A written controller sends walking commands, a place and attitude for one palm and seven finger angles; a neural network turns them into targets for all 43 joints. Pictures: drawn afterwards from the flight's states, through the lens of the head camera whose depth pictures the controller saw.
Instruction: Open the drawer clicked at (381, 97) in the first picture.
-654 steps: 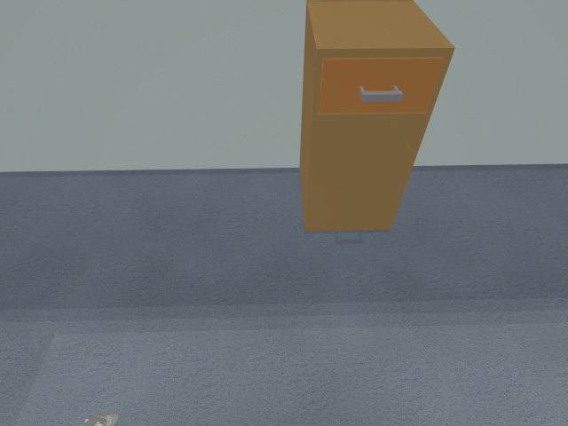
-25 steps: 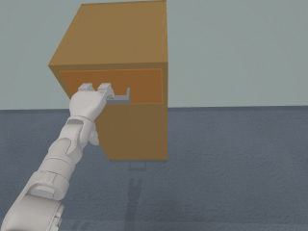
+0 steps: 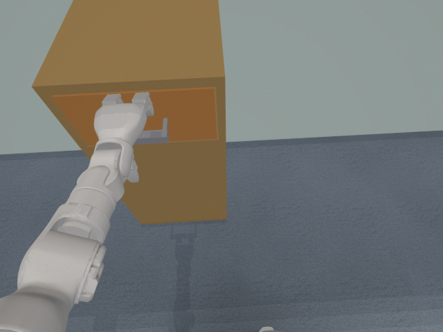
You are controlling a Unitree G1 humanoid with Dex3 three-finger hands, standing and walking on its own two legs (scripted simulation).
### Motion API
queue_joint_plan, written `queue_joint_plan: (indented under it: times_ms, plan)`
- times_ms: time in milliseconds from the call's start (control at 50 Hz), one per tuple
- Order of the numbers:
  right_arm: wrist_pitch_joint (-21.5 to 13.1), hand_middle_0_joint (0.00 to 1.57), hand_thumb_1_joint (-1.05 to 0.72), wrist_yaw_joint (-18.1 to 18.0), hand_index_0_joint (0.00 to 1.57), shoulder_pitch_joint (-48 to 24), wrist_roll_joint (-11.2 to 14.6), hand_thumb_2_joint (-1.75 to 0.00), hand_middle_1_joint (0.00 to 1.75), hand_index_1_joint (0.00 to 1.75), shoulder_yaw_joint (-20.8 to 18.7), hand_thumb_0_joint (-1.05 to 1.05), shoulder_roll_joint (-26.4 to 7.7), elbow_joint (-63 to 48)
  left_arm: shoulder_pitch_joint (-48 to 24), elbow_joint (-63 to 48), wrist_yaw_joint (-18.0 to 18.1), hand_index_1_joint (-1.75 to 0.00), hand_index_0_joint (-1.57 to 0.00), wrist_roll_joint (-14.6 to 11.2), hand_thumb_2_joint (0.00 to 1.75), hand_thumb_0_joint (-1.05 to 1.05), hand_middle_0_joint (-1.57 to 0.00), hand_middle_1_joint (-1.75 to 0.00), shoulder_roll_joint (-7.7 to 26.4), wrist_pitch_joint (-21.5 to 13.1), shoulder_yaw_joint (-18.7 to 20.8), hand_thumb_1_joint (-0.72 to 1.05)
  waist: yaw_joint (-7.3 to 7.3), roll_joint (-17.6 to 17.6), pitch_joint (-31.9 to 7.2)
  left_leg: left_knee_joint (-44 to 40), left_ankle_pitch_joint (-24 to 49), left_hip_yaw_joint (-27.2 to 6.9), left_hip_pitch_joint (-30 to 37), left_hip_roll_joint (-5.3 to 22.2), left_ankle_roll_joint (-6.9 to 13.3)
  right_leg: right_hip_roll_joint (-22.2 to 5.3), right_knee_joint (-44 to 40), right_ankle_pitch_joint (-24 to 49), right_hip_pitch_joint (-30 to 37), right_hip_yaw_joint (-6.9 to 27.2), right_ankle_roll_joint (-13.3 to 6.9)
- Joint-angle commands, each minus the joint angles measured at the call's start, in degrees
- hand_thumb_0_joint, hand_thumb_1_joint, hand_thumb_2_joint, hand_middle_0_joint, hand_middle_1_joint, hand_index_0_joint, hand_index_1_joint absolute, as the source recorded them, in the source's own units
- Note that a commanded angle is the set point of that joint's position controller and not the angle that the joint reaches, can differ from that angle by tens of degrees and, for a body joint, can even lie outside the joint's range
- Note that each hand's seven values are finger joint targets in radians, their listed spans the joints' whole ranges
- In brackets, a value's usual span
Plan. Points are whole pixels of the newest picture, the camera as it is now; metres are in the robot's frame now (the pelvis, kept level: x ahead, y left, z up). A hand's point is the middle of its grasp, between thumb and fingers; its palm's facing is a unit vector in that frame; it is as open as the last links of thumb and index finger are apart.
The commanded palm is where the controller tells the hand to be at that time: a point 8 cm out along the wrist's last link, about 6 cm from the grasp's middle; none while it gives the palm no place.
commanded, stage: move the hooked fingers above the handle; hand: left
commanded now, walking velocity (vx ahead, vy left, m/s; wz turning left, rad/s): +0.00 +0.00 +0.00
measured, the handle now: (142, 130) +0.57 +0.17 -0.04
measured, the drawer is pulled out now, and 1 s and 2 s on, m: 0.00 0.00 0.00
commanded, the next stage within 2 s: none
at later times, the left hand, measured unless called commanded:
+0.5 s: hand (147, 127) +0.52 +0.14 +0.02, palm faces -0.01 -0.01 -1.00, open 13.7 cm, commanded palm +0.49 +0.17 +0.07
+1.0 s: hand (139, 126) +0.52 +0.16 +0.02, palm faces +0.02 -0.01 -1.00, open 13.8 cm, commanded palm +0.50 +0.16 +0.07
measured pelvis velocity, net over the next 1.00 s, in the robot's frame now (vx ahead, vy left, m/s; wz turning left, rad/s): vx -0.01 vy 0.01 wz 0.00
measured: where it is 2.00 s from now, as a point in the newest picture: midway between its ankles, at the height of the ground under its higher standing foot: outside the picture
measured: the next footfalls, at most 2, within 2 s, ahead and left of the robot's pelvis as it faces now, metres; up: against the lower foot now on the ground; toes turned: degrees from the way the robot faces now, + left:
none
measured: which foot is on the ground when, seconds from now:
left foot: down 0.00-1.00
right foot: down 0.00-1.00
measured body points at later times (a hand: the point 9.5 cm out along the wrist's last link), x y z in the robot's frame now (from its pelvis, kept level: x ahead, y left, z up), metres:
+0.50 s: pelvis +0.00 +0.01 -0.01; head +0.11 -0.02 +0.43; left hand +0.51 +0.14 +0.08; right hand -0.03 -0.26 -0.15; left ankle -0.02 +0.10 -0.72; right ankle -0.01 -0.11 -0.72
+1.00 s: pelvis -0.01 +0.01 -0.02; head +0.11 +0.00 +0.42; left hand +0.51 +0.16 +0.08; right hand -0.01 -0.27 -0.15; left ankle -0.02 +0.10 -0.72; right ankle -0.01 -0.11 -0.72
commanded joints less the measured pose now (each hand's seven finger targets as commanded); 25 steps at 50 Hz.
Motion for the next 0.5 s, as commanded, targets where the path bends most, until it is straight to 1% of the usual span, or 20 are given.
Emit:
queue_joint_plan:
  times_ms: [0,20,40,60,100,120,140,180,200,240,260,280,300,320,340,360,380,400,440,480]
  plan:
    - [-0.71,0.20,-0.90,0.10,0.20,7.39,0.20,-0.90,0.30,0.30,-3.00,0.00,-7.91,-2.90,-26.11,-4.81,2.05,-1.20,-0.30,-0.26,0.30,0.00,-0.30,-1.20,11.03,3.80,1.90,-0.50,-2.04,-4.83,-24.23,-0.37,26.00,-2.12,11.02,-1.74,0.56,2.52,-2.51,25.79,12.12,1.27,-0.55]
    - [-0.91,0.20,-0.90,0.16,0.20,8.36,0.16,-0.90,0.30,0.30,-3.22,0.00,-8.13,-2.70,-28.77,-6.25,1.47,-1.20,-0.30,-0.61,0.30,0.00,-0.30,-1.20,10.42,3.54,0.76,-0.50,-2.79,-3.93,-25.23,-0.27,26.02,-2.25,12.02,-1.53,0.62,2.45,-2.56,25.86,11.68,1.48,-0.35]
    - [-0.87,0.20,-0.90,0.03,0.20,8.88,0.20,-0.90,0.30,0.30,-3.43,0.00,-8.25,-2.48,-28.74,-5.87,0.91,-1.20,-0.30,-0.51,0.30,0.00,-0.30,-1.20,11.66,3.34,1.71,-0.50,-2.72,-3.68,-26.33,-0.04,26.24,-2.36,12.74,-1.46,0.68,2.50,-2.58,25.48,11.71,1.63,-0.34]
    - [-0.91,0.20,-0.90,-0.03,0.20,9.20,0.11,-0.90,0.30,0.30,-3.39,0.00,-8.28,-2.40,-30.31,-5.93,0.16,-1.20,-0.30,-1.02,0.30,0.00,-0.30,-1.20,10.07,2.99,0.04,-0.50,-3.66,-3.90,-26.20,0.13,25.91,-2.42,12.97,-1.53,0.83,2.52,-2.88,25.68,11.44,1.83,-0.16]
    - [-1.28,0.20,-0.90,-0.29,0.20,10.02,0.02,-0.90,0.30,0.30,-3.64,0.00,-8.20,-2.08,-34.15,-8.49,-0.97,-1.20,-0.30,-1.51,0.30,0.00,-0.30,-1.20,9.69,0.71,-0.52,-0.50,-4.58,-3.08,-27.08,0.69,25.88,-3.11,13.78,-1.48,0.95,2.53,-2.72,24.82,10.34,1.97,-0.25]
    - [-1.49,0.20,-0.90,-0.40,0.20,10.85,-0.23,-0.90,0.30,0.30,-3.75,0.00,-8.37,-1.75,-35.09,-9.61,-1.00,-1.20,-0.30,-1.50,0.30,0.00,-0.30,-1.20,11.29,-0.58,0.68,-0.50,-4.48,-1.24,-28.72,1.07,26.26,-3.33,14.81,-1.34,0.97,2.49,-2.33,24.52,9.75,2.09,-0.28]
    - [-1.59,0.20,-0.90,-0.51,0.20,11.18,-0.29,-0.90,0.30,0.30,-3.72,0.00,-8.22,-1.62,-33.97,-8.46,-0.94,-1.20,-0.30,-1.05,0.30,0.00,-0.30,-1.20,11.69,-1.30,1.13,-0.50,-4.09,-0.80,-28.33,1.41,26.43,-3.62,14.56,-1.40,0.83,2.63,-1.94,23.68,8.75,1.90,-0.44]
    - [-1.97,0.20,-0.90,-0.37,0.20,11.84,-0.75,-0.90,0.30,0.30,-3.74,0.00,-8.11,-0.84,-35.77,-8.68,0.14,-1.20,-0.30,-0.54,0.30,0.00,-0.30,-1.20,9.97,-2.75,0.15,-0.50,-4.89,1.28,-27.38,2.55,27.96,-4.23,15.12,-1.00,0.58,2.83,-1.09,22.45,4.66,1.47,-0.64]
    - [-2.08,0.20,-0.90,-0.21,0.20,12.06,-0.87,-0.90,0.30,0.30,-3.55,0.00,-8.03,-0.44,-36.27,-7.15,0.96,-1.20,-0.30,-0.30,0.30,0.00,-0.30,-1.20,9.96,-2.84,0.42,-0.50,-5.31,0.29,-26.10,3.00,28.07,-4.43,13.95,-0.98,0.56,3.03,-0.83,22.12,3.53,1.13,-0.70]
    - [-2.24,0.20,-0.90,-0.06,0.20,12.61,-1.20,-0.90,0.30,0.30,-3.08,0.00,-8.54,0.15,-36.05,-3.56,3.40,-1.20,-0.30,0.51,0.30,0.00,-0.30,-1.20,14.17,-1.80,3.87,-0.50,-5.29,-0.31,-24.37,3.43,25.34,-4.31,9.88,-1.07,0.57,3.07,0.24,20.86,2.74,0.94,-0.74]
    - [-2.10,0.20,-0.90,0.13,0.20,12.48,-1.32,-0.90,0.30,0.30,-2.85,0.00,-8.72,-0.09,-34.46,-2.27,4.44,-1.20,-0.30,0.67,0.30,0.00,-0.30,-1.20,16.61,-0.74,6.14,-0.50,-4.17,0.08,-25.58,3.52,25.29,-3.96,8.44,-1.33,0.51,3.08,0.82,21.37,4.03,0.96,-0.85]
    - [-1.95,0.20,-0.90,0.35,0.20,12.10,-1.46,-0.90,0.30,0.30,-2.63,0.00,-8.70,-0.42,-34.54,-2.06,5.38,-1.20,-0.30,0.75,0.30,0.00,-0.30,-1.20,17.67,0.43,6.83,-0.50,-3.82,0.61,-26.94,3.62,25.56,-3.46,7.61,-1.46,0.53,2.99,1.17,22.59,5.38,1.02,-0.82]
    - [-1.70,0.20,-0.90,0.49,0.20,11.56,-1.57,-0.90,0.30,0.30,-2.42,0.00,-8.80,-0.81,-33.82,-1.89,5.92,-1.20,-0.30,0.70,0.30,0.00,-0.30,-1.20,20.26,1.57,9.12,-0.50,-2.39,0.82,-29.84,3.86,26.64,-3.12,6.60,-1.80,0.46,2.88,1.84,24.53,8.05,1.25,-0.92]
    - [-1.37,0.20,-0.90,0.66,0.20,11.49,-1.64,-0.90,0.30,0.30,-2.25,0.00,-8.77,-1.14,-32.96,-0.84,6.33,-1.20,-0.30,1.13,0.30,0.00,-0.30,-1.20,20.81,3.19,8.87,-0.50,-2.44,1.93,-30.70,4.03,27.04,-2.65,6.01,-1.77,0.44,2.75,2.13,26.04,8.94,1.34,-0.78]
    - [-0.94,0.20,-0.90,0.78,0.20,11.22,-1.38,-0.90,0.30,0.30,-1.98,0.00,-8.74,-1.28,-31.23,1.22,6.32,-1.20,-0.30,1.34,0.30,0.00,-0.30,-1.20,20.78,5.10,8.65,-0.50,-1.90,0.34,-29.98,3.91,27.01,-2.46,4.63,-1.74,0.37,2.81,2.22,26.52,9.76,1.16,-0.76]
    - [-0.83,0.20,-0.90,0.88,0.20,11.05,-1.29,-0.90,0.30,0.30,-2.26,0.00,-8.80,-1.53,-31.74,1.59,6.09,-1.20,-0.30,1.52,0.30,0.00,-0.30,-1.20,18.70,6.39,6.78,-0.50,-2.72,0.43,-29.47,3.67,26.71,-2.17,4.83,-1.46,0.32,2.82,1.74,26.41,9.28,1.13,-0.55]
    - [-0.65,0.20,-0.90,1.00,0.20,11.19,-0.98,-0.90,0.30,0.30,-2.32,0.00,-8.96,-1.66,-30.41,2.22,5.74,-1.20,-0.30,1.62,0.30,0.00,-0.30,-1.20,18.90,7.52,6.87,-0.50,-2.25,-0.74,-29.37,3.39,26.50,-2.13,4.95,-1.32,0.33,2.94,1.43,25.90,9.65,1.02,-0.51]
    - [-0.29,0.20,-0.90,1.00,0.20,10.68,-0.88,-0.90,0.30,0.30,-2.24,0.00,-9.07,-1.88,-30.35,2.96,5.34,-1.20,-0.30,1.38,0.30,0.00,-0.30,-1.20,18.64,8.31,6.75,-0.50,-2.53,-1.96,-29.33,3.14,26.64,-1.96,5.06,-1.27,0.39,3.00,0.98,26.45,10.34,1.07,-0.46]
    - [0.32,0.20,-0.90,0.66,0.20,10.38,-0.41,-0.90,0.30,0.30,-1.96,0.00,-9.47,-2.35,-29.68,2.59,4.46,-1.20,-0.30,0.91,0.30,0.00,-0.30,-1.20,21.57,9.60,7.86,-0.50,-2.03,-4.31,-29.71,2.13,23.66,-1.25,3.40,-1.48,0.70,2.74,0.10,26.53,13.56,1.66,0.03]
    - [0.26,0.20,-0.90,0.05,0.20,10.01,0.07,-0.90,0.30,0.30,-1.89,0.00,-9.28,-2.82,-30.90,1.85,2.72,-1.20,-0.30,-0.08,0.30,0.00,-0.30,-1.20,20.34,9.61,6.39,-0.50,-2.86,-5.74,-27.97,0.99,20.66,-1.04,2.79,-1.52,1.00,2.50,-1.25,25.57,14.62,2.16,0.35]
